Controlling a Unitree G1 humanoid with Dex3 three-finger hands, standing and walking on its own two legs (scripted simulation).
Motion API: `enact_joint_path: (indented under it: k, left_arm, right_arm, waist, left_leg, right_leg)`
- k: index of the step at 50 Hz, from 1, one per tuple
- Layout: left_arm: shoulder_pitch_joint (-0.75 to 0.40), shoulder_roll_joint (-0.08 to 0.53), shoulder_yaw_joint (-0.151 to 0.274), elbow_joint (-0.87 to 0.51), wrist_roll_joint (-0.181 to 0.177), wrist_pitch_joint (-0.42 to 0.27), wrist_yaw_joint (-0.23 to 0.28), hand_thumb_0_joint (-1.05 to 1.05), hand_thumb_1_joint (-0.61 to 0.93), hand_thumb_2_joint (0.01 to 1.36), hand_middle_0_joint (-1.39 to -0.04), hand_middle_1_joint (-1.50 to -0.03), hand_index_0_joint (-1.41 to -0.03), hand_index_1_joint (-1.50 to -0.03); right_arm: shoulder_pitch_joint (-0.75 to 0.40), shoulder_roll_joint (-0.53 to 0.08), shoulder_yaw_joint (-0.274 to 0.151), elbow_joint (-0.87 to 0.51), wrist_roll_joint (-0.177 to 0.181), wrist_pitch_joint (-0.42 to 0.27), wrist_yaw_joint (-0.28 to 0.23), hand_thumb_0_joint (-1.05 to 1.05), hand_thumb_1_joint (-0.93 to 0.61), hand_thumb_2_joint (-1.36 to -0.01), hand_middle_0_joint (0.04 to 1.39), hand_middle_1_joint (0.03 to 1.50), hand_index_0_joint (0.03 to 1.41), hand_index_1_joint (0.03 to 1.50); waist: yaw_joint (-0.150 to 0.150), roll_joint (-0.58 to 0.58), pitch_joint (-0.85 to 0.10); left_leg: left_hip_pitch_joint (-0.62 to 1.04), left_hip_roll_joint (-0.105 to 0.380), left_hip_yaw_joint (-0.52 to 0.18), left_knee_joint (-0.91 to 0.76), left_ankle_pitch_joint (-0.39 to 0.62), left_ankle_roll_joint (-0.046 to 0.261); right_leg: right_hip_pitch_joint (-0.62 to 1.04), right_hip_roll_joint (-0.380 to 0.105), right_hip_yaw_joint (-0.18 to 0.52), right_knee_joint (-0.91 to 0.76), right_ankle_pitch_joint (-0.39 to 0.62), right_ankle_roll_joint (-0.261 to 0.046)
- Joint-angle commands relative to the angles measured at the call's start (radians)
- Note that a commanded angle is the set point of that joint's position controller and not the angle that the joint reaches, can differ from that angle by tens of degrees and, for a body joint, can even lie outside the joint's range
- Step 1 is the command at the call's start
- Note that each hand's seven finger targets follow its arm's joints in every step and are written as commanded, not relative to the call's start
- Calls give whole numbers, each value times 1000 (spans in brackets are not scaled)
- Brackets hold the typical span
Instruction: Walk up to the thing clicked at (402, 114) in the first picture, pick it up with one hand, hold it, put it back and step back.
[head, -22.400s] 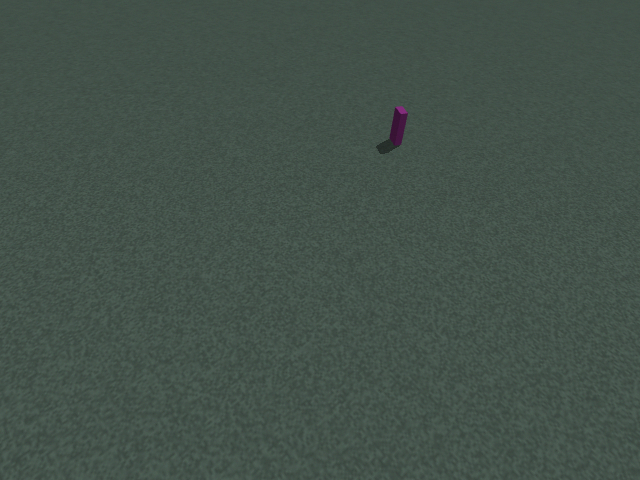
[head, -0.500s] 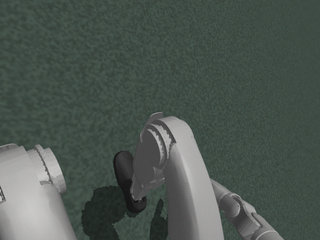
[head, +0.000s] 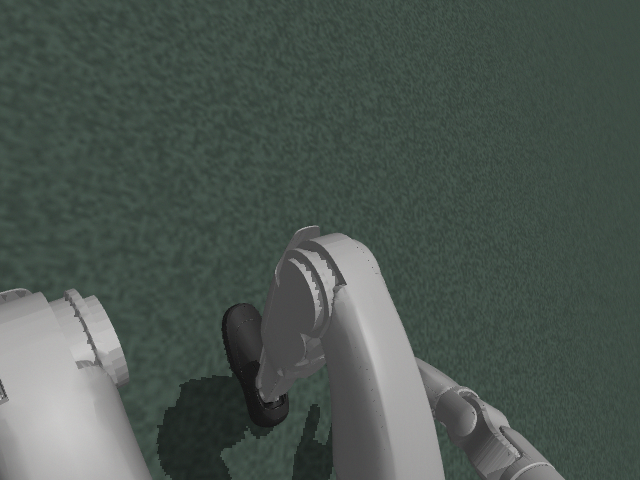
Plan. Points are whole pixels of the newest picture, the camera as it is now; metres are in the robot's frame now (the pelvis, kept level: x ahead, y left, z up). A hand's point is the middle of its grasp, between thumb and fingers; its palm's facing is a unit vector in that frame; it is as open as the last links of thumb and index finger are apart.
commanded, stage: withdraw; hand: left
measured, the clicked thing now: out of the picture +0.45 +0.31 -0.19
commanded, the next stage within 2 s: rise in 0.30 s
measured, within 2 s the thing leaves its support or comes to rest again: neither
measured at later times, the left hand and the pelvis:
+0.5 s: hand out of the picture +0.43 +0.42 -0.07, palm faces +0.48 -0.87 -0.12, open 17.3 cm; pelvis +0.00 +0.00 +0.02, yaw +3 degrees
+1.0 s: hand out of the picture +0.31 +0.37 +0.07, palm faces +0.30 -0.81 -0.50, open 16.9 cm; pelvis +0.02 -0.01 +0.16, yaw +11 degrees
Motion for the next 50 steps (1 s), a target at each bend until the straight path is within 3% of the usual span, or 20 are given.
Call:
enact_joint_path:
  k: [1,7,8,12,17,18,20,21,22,24,28,29,31,34,39,42,44,48,49,50]
  left_arm:
    - [-232,278,48,-206,-4,-80,14,0,-510,108,-73,-127,-92,-110]
    - [-251,372,100,-375,14,-35,-8,0,-503,124,-64,-128,-83,-113]
    - [-225,387,114,-406,13,-15,-18,0,-520,121,-63,-130,-83,-114]
    - [-172,293,66,-453,-11,89,-104,0,-528,97,-60,-123,-82,-103]
    - [-179,112,-52,-386,-63,216,-211,0,-536,71,-46,-122,-84,-88]
    - [-199,100,-69,-360,-68,232,-223,0,-537,63,-44,-119,-84,-82]
    - [-275,177,-31,-413,-66,241,-225,0,-522,37,-35,-100,-79,-58]
    - [-290,167,-34,-403,-66,245,-230,0,-442,33,-19,-20,-15,0]
    - [-260,303,-22,-335,89,314,-195,0,-494,58,-66,-68,-64,-64]
    - [-320,218,-54,-387,89,362,-182,0,-502,67,-64,-66,-58,-67]
    - [-298,409,54,-554,155,465,-144,0,-546,84,-80,-93,-71,-98]
    - [-276,403,51,-601,161,491,-143,0,-563,95,-85,-108,-74,-114]
    - [-215,315,23,-635,164,554,-133,0,-421,136,-73,-84,-72,-84]
    - [-99,239,6,-719,163,643,-118,0,-431,129,-70,-79,-69,-80]
    - [107,-14,-143,-861,134,788,-106,0,-431,125,-64,-73,-63,-74]
    - [160,26,-129,-1049,121,852,-77,0,-434,123,-62,-71,-61,-72]
    - [242,-44,-169,-1133,108,894,-65,0,-442,118,-61,-70,-60,-71]
    - [369,-80,-191,-1199,98,961,-24,0,-491,90,-56,-61,-55,-62]
    - [324,-42,-167,-1296,93,964,-12,0,-477,98,-57,-64,-56,-64]
    - [381,-61,-169,-1263,93,977,0,0,-503,83,-55,-59,-54,-60]
  right_arm:
    - [43,-359,-122,-8,-4,13,-20,0,-870,-891,202,301,201,301]
    - [86,-358,-156,6,8,23,-26,0,-875,-893,202,300,201,300]
    - [95,-357,-169,8,14,26,-26,0,-875,-893,202,301,201,300]
    - [141,-339,-220,15,53,33,-37,0,-882,-894,202,301,201,301]
    - [210,-307,-254,50,118,34,-49,0,-860,-887,202,301,201,301]
    - [206,-306,-254,43,127,34,-51,0,-857,-886,202,301,201,301]
    - [213,-300,-264,44,141,32,-52,0,-838,-881,202,301,201,301]
    - [223,-296,-267,41,142,34,-50,0,-758,-819,222,281,220,281]
    - [226,-278,-328,55,173,41,-50,0,-838,-899,202,303,202,303]
    - [264,-272,-340,44,184,55,-40,0,-901,-909,201,303,201,303]
    - [297,-250,-386,25,217,83,-38,0,-947,-920,202,303,202,303]
    - [308,-241,-398,14,223,91,-39,0,-959,-923,202,303,202,303]
    - [330,-223,-431,14,245,97,-42,0,-896,-902,201,301,201,301]
    - [360,-201,-483,3,279,104,-53,0,-895,-902,201,301,201,301]
    - [385,-152,-553,-12,336,105,-74,0,-895,-902,201,302,201,301]
    - [372,-135,-575,-50,361,105,-96,0,-895,-902,201,301,201,301]
    - [367,-114,-582,-73,372,99,-111,0,-895,-902,201,301,201,301]
    - [337,-78,-576,-105,390,75,-153,0,-895,-902,201,302,201,302]
    - [344,-71,-578,-105,391,70,-164,0,-895,-902,201,302,201,301]
    - [342,-62,-576,-102,393,64,-175,0,-895,-902,201,302,201,302]
  waist:
    - [-79,590,-585]
    - [-35,702,-689]
    - [-12,722,-726]
    - [4,738,-748]
    - [-38,579,-630]
    - [-51,539,-602]
    - [-24,518,-627]
    - [-27,518,-643]
    - [41,598,-732]
    - [19,656,-775]
    - [128,759,-941]
    - [133,775,-990]
    - [145,775,-1008]
    - [174,726,-1048]
    - [171,521,-1008]
    - [206,442,-1061]
    - [212,416,-1089]
    - [224,401,-1047]
    - [234,409,-1090]
    - [240,391,-1072]
  left_leg:
    - [388,61,91,-366,132,-25]
    - [472,63,108,-401,184,-39]
    - [492,62,117,-410,195,-41]
    - [470,54,142,-438,188,-36]
    - [346,43,133,-454,91,-9]
    - [311,41,129,-454,52,-1]
    - [302,37,130,-456,24,6]
    - [310,34,131,-455,18,6]
    - [423,32,163,-505,61,-2]
    - [480,37,158,-527,90,-15]
    - [580,28,201,-578,170,-22]
    - [602,27,215,-584,190,-21]
    - [612,25,228,-621,200,-21]
    - [602,15,251,-661,205,-11]
    - [578,7,250,-761,93,18]
    - [583,0,273,-833,20,33]
    - [640,0,283,-879,34,33]
    - [723,5,296,-980,37,35]
    - [755,4,308,-996,61,36]
    - [787,3,312,-1017,79,36]
  right_leg:
    - [306,38,-129,-129,114,-74]
    - [308,32,-113,-120,133,-82]
    - [317,31,-104,-123,138,-85]
    - [278,24,-82,-136,132,-92]
    - [175,13,-75,-168,71,-93]
    - [164,10,-74,-178,43,-91]
    - [158,6,-63,-180,18,-92]
    - [159,6,-61,-183,12,-92]
    - [127,-6,-41,-190,12,-100]
    - [98,-9,-40,-175,29,-102]
    - [128,-19,8,-180,47,-112]
    - [158,-18,18,-190,64,-112]
    - [144,-21,34,-202,68,-115]
    - [168,-23,54,-252,66,-118]
    - [206,-26,81,-400,-10,-115]
    - [336,-24,110,-511,-69,-108]
    - [405,-25,122,-565,-61,-106]
    - [528,-33,150,-679,-58,-103]
    - [590,-34,160,-707,-42,-103]
    - [614,-34,165,-734,-32,-102]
